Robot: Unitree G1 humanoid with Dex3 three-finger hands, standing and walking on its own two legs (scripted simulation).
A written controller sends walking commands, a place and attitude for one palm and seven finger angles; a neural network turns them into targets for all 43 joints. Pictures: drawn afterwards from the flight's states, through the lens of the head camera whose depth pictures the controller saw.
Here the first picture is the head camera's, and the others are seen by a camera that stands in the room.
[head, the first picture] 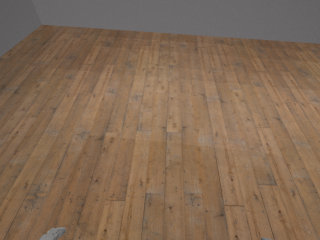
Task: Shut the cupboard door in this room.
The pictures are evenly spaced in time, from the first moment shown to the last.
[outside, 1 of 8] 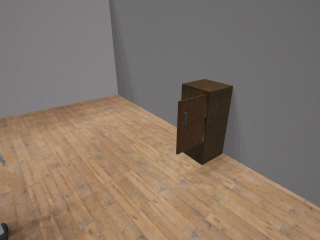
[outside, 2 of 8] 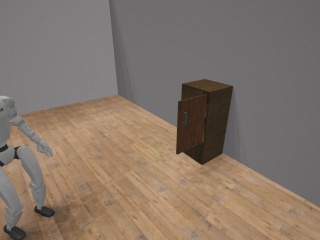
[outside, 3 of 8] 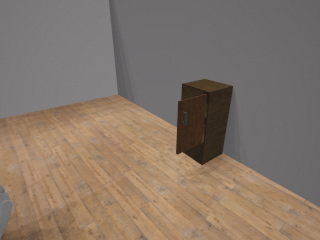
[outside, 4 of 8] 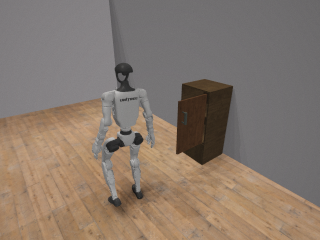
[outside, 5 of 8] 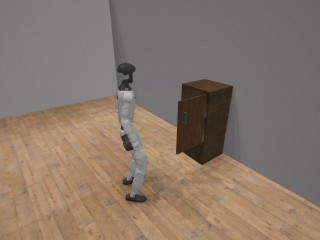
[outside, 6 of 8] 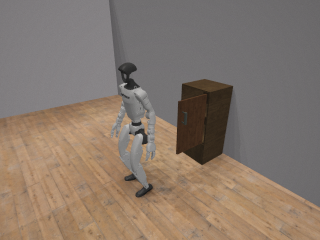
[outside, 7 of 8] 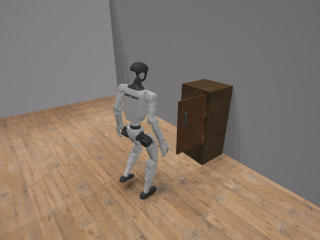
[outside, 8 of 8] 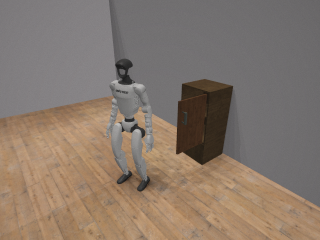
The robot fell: no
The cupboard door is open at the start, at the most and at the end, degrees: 89 89 89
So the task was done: no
